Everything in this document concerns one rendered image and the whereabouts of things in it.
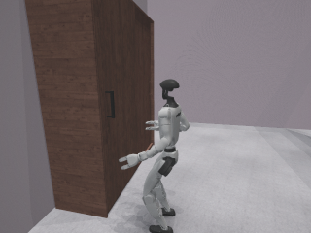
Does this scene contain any robot left forearm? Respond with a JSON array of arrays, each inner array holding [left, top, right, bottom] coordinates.
[[137, 138, 169, 162]]

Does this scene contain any right robot upper arm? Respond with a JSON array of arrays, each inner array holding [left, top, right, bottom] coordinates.
[[177, 103, 190, 132]]

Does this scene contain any left robot hand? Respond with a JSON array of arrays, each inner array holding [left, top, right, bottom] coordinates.
[[119, 154, 140, 170]]

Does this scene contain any left robot shin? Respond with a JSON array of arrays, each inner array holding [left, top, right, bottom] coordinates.
[[142, 194, 167, 230]]

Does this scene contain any right robot hand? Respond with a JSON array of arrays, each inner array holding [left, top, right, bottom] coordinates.
[[146, 121, 159, 131]]

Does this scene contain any left robot upper arm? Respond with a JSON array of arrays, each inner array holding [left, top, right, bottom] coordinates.
[[158, 108, 172, 147]]

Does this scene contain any right robot thigh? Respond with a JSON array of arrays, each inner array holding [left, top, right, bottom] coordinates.
[[153, 154, 162, 187]]

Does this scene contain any wardrobe door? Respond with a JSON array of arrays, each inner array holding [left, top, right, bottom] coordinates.
[[134, 10, 152, 153], [92, 0, 139, 212]]

